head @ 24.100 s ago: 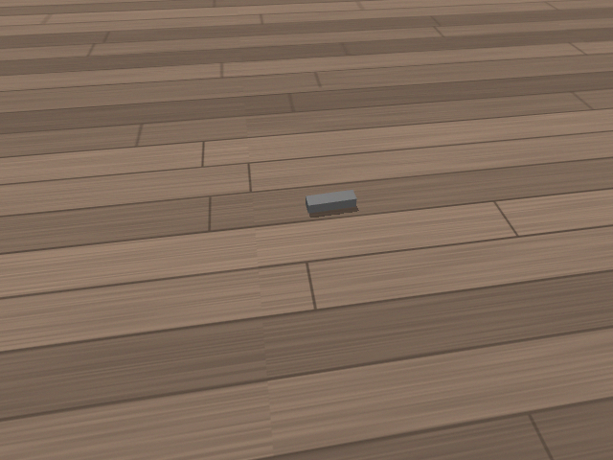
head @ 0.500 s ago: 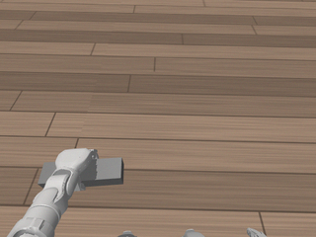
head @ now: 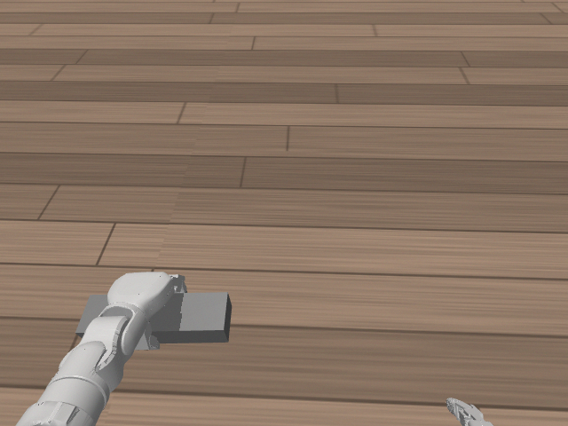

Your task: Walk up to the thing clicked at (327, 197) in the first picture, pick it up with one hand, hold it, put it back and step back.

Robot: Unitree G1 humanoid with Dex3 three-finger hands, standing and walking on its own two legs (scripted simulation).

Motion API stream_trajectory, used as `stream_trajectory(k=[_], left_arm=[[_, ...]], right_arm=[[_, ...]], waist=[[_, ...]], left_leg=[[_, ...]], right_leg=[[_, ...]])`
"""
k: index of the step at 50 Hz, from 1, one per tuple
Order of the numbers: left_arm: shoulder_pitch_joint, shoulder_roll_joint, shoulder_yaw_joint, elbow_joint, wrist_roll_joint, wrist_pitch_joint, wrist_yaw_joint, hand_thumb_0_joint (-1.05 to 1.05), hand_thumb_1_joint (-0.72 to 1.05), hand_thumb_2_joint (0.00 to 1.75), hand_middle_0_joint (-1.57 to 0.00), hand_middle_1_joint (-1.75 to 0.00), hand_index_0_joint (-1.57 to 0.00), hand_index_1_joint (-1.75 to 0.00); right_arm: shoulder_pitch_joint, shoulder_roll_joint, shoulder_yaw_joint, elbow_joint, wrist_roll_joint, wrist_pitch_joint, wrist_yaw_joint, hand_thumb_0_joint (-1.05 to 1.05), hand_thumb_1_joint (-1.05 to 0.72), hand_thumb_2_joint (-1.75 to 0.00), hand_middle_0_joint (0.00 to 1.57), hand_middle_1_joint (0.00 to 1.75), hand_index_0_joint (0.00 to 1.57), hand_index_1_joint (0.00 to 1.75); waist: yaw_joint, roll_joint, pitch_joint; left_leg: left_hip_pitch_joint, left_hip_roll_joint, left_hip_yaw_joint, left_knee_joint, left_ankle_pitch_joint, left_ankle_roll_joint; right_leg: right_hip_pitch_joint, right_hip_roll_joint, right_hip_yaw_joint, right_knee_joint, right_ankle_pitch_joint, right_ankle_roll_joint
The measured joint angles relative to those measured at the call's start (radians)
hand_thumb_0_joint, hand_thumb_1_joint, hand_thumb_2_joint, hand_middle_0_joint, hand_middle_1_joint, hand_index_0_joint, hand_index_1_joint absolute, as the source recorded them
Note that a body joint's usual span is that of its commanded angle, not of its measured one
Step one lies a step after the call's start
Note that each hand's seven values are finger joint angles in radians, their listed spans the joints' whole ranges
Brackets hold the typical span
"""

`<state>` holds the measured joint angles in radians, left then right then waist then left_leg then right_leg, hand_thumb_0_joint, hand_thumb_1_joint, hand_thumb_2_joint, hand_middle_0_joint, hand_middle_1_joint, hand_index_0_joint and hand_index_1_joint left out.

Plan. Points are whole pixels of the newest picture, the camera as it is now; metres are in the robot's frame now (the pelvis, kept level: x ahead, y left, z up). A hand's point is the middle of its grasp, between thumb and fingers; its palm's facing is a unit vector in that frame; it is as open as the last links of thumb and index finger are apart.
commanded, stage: hold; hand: left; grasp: from above
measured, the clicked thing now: (158, 318) +0.32 +0.21 -0.08
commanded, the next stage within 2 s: crouch in 1.48 s
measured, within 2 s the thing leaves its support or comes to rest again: neither
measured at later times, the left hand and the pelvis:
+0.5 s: hand (148, 328) +0.28 +0.21 -0.03, palm faces -0.47 -0.02 -0.89, open 9.7 cm; pelvis -0.01 +0.00 +0.01, yaw +0 degrees
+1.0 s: hand (145, 330) +0.27 +0.21 -0.02, palm faces -0.46 -0.02 -0.89, open 9.7 cm; pelvis -0.01 +0.00 +0.02, yaw +0 degrees
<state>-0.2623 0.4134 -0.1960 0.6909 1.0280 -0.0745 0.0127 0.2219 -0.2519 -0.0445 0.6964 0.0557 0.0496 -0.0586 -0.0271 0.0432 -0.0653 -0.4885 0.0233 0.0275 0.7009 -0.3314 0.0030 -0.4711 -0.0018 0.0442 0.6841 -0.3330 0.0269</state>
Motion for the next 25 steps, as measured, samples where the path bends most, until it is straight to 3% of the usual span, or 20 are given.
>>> stream_trajectory(k=[25], left_arm=[[0.043,0.000,-0.015,-0.079,-0.015,0.006,-0.051,-0.01,0.04,0.60,-0.63,-0.69,-0.64,-0.66]], right_arm=[[-0.023,-0.002,0.014,-0.025,0.012,0.022,-0.014,0.01,-0.90,-0.90,0.21,0.30,0.20,0.30]], waist=[[0.016,0.007,0.029]], left_leg=[[0.102,-0.003,0.007,-0.095,0.054,-0.003]], right_leg=[[0.090,-0.002,0.006,-0.074,0.045,-0.004]])
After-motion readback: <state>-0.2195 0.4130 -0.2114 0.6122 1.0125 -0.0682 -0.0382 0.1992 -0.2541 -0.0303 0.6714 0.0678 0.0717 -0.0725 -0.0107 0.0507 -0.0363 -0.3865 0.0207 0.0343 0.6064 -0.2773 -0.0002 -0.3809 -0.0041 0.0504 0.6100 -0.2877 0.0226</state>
